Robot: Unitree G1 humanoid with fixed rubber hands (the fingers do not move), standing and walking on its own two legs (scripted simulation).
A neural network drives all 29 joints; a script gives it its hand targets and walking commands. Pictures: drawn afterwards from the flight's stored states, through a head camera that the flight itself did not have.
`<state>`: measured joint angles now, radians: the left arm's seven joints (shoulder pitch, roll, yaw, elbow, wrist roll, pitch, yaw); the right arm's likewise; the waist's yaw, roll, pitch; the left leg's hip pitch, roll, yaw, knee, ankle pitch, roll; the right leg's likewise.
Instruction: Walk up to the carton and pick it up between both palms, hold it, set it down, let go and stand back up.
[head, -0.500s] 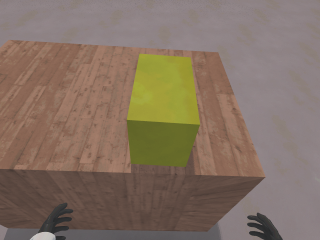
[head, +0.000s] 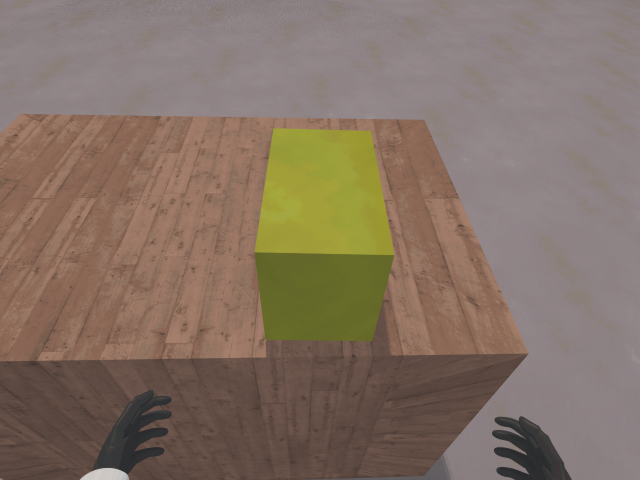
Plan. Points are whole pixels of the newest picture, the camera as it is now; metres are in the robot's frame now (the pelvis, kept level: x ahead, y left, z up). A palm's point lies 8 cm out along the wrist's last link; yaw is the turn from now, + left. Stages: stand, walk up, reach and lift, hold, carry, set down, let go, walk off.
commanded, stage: reach and lift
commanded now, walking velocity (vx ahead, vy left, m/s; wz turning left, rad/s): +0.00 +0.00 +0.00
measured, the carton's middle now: (320, 230) +0.50 +0.05 +0.03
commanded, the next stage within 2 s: none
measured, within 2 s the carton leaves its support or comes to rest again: neither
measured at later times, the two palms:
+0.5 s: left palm (128, 434) +0.17 +0.23 +0.04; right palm (511, 446) +0.19 -0.17 +0.04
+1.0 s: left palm (140, 361) +0.23 +0.22 +0.08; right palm (502, 370) +0.25 -0.17 +0.08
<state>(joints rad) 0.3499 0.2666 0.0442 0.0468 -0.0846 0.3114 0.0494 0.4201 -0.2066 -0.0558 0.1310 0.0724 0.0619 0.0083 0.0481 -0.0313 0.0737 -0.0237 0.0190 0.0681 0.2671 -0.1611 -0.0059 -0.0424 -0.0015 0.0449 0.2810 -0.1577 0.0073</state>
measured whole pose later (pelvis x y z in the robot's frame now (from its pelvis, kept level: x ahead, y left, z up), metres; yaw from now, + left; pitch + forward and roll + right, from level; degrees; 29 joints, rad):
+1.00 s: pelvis +0.02 -0.01 +0.00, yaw +1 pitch -5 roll +0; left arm 0.20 0.25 0.05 -0.28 -0.20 0.38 0.01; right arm 0.26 -0.15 0.06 -0.25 0.23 0.22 -0.16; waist 0.08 -0.01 0.07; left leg 0.00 0.03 0.05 0.27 -0.18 -0.02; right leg 0.00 0.01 0.02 0.26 -0.17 0.00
